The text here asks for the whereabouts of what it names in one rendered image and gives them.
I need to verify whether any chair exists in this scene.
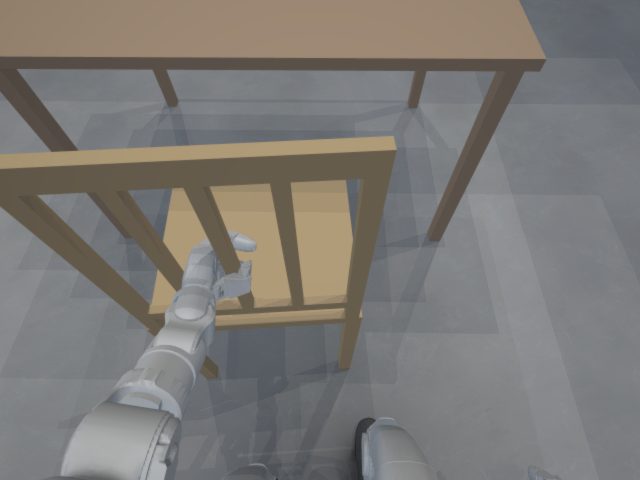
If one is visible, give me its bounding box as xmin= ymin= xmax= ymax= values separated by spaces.
xmin=0 ymin=136 xmax=397 ymax=379

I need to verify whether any robot left forearm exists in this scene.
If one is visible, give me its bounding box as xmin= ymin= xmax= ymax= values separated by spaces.
xmin=60 ymin=286 xmax=216 ymax=476

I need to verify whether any left robot hand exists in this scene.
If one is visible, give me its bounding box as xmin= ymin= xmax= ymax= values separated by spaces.
xmin=181 ymin=230 xmax=257 ymax=301

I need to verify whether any table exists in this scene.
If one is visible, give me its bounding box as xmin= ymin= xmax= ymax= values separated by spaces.
xmin=0 ymin=0 xmax=547 ymax=241

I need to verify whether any robot right thigh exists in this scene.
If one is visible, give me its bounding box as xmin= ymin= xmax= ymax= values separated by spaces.
xmin=361 ymin=425 xmax=438 ymax=480

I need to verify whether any robot right foot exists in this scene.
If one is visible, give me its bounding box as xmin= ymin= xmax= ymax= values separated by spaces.
xmin=355 ymin=418 xmax=376 ymax=480

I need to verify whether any left robot upper arm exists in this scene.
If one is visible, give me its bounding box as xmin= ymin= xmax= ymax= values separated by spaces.
xmin=42 ymin=401 xmax=182 ymax=480

